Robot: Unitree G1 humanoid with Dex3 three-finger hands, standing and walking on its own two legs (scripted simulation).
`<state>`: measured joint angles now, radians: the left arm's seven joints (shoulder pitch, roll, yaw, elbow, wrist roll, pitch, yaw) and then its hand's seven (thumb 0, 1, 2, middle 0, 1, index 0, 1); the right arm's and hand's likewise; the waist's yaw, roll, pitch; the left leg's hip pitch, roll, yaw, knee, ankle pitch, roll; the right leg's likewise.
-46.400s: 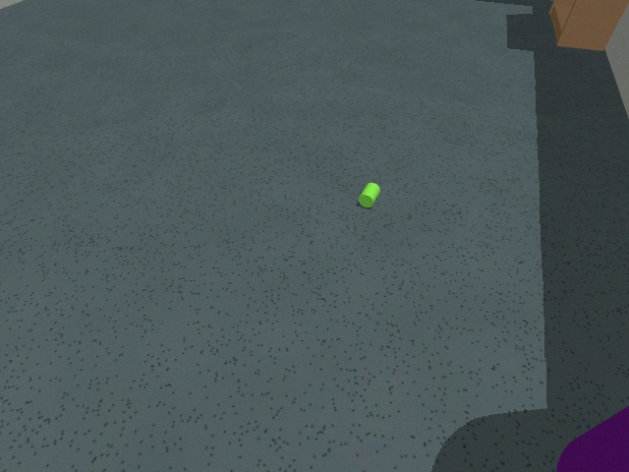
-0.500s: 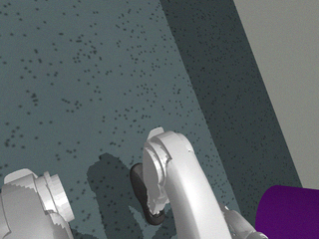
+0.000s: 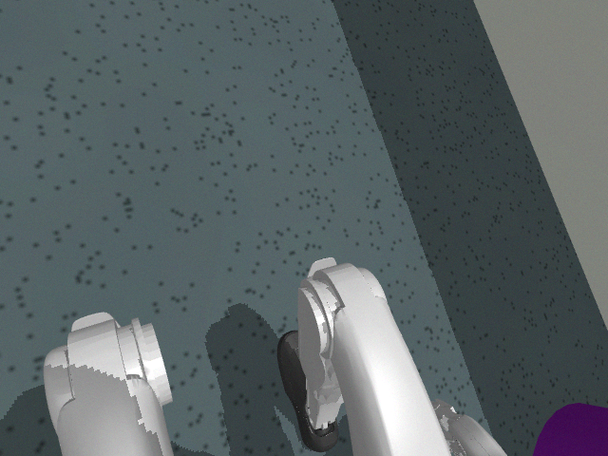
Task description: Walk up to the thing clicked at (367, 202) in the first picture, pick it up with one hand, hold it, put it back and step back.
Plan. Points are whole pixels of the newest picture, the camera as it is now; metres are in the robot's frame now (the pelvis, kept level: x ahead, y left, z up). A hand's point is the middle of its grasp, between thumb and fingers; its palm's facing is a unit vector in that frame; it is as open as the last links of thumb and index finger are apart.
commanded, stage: withdraw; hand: left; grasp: from above
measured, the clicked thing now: out of the picture +0.46 +0.39 -0.28
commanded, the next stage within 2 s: home in 0.56 s
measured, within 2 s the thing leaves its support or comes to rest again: neither
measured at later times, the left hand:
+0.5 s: hand out of the picture +0.42 +0.38 -0.09, palm faces -0.50 -0.16 -0.85, open 14.0 cm
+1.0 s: hand out of the picture +0.47 +0.38 -0.11, palm faces -0.35 -0.25 -0.90, open 12.3 cm
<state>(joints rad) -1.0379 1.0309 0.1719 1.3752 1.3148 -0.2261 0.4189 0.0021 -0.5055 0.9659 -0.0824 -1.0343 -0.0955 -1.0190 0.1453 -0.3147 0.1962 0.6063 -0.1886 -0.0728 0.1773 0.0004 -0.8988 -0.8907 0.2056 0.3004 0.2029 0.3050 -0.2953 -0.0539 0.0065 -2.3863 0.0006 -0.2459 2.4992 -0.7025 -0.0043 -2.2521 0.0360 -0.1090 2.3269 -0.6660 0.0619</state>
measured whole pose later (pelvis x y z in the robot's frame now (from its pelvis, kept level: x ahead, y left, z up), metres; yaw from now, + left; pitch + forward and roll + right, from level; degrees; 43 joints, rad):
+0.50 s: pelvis -0.02 +0.00 +0.04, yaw +5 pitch +33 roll -11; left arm -0.98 0.95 0.11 1.24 1.19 -0.43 0.04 0.00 -0.49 0.97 -0.11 -0.98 -0.11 -0.98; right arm 0.15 -0.34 0.14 0.63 -0.12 0.10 0.06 0.00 -0.91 -0.89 0.20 0.30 0.20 0.30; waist -0.23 -0.02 0.00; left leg -2.27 0.00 -0.17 2.32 -0.64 0.00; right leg -2.16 0.00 -0.06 2.20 -0.63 0.05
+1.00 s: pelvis +0.00 +0.00 +0.03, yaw +4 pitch +37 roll -11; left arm -1.02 0.88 0.18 1.30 1.09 -0.10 0.18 0.00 -0.11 0.88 -0.23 -0.66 -0.21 -0.67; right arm 0.22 -0.27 0.13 0.63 -0.11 0.01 0.13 0.00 -0.89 -0.89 0.20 0.30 0.20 0.30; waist -0.28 0.03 -0.03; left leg -2.36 0.00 -0.16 2.37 -0.67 0.01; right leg -2.25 0.01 -0.04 2.26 -0.66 0.08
